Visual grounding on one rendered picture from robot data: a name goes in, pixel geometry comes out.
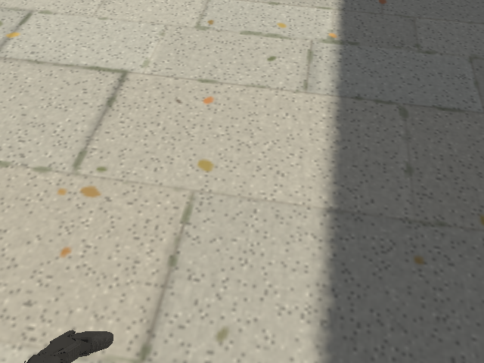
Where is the left robot hand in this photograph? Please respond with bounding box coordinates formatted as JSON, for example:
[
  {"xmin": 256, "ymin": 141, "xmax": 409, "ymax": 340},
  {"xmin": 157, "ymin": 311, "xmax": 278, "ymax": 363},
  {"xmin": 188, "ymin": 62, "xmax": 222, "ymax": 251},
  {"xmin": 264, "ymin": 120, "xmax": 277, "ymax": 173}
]
[{"xmin": 24, "ymin": 330, "xmax": 113, "ymax": 363}]

